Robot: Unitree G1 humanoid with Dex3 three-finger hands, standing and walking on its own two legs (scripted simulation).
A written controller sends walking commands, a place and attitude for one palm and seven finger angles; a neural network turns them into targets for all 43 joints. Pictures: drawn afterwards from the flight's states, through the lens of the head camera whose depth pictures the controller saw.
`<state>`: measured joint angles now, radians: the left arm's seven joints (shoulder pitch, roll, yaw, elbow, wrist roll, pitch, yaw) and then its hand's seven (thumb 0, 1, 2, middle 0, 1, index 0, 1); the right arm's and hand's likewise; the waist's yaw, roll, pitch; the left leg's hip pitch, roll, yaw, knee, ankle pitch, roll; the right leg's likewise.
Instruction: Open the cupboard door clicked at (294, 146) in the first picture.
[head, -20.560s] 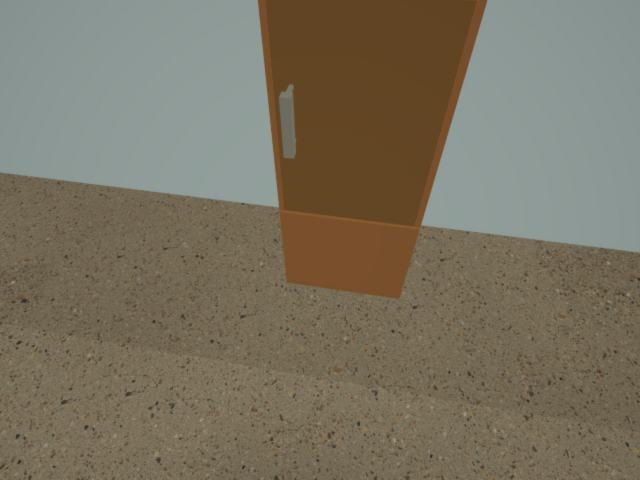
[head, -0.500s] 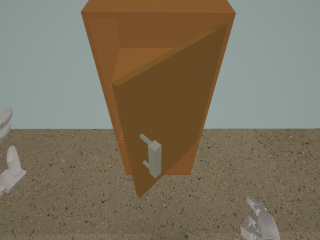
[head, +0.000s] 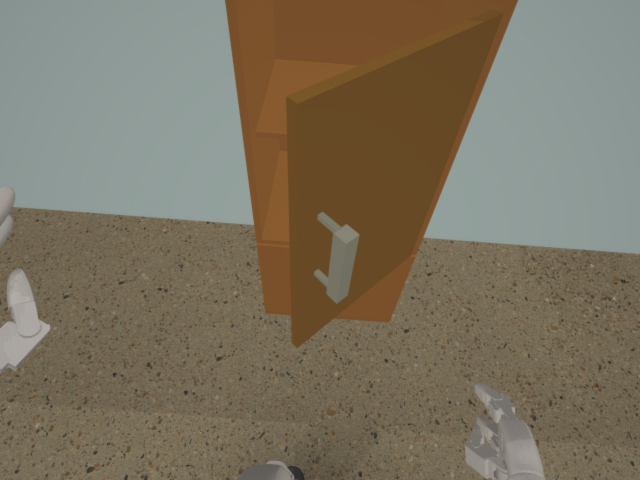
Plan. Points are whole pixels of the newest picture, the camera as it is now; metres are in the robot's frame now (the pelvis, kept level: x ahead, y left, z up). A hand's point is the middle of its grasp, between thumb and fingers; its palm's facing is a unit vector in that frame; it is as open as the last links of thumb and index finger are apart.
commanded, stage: step back with the hand held close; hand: left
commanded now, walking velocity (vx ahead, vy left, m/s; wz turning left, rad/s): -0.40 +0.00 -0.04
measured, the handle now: (331, 258) +0.43 +0.02 -0.01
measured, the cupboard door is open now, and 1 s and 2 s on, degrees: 45 45 45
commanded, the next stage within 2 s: stop stepping back and stand still in 0.54 s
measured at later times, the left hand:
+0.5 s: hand (22, 387) +0.15 +0.24 +0.18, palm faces +0.23 -0.81 -0.54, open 7.4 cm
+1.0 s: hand out of the picture -0.01 +0.23 +0.18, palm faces +0.43 -0.80 -0.42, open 7.4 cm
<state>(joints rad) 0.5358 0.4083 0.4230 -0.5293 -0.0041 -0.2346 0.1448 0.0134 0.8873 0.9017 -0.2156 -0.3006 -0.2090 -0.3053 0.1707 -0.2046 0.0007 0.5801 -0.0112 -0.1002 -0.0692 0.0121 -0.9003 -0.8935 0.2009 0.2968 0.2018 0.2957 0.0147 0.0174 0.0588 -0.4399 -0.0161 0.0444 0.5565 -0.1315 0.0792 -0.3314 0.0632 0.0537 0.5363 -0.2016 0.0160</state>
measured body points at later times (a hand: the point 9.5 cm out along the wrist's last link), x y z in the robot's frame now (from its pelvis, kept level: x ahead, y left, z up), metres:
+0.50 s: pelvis -0.09 +0.01 +0.02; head -0.03 +0.03 +0.46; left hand +0.13 +0.28 +0.21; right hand +0.08 -0.24 -0.05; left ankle -0.03 +0.08 -0.73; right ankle -0.12 -0.11 -0.68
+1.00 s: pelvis -0.22 -0.02 +0.01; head -0.23 -0.02 +0.46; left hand -0.04 +0.27 +0.20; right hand -0.09 -0.29 -0.07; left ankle -0.23 +0.11 -0.72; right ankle -0.26 -0.11 -0.73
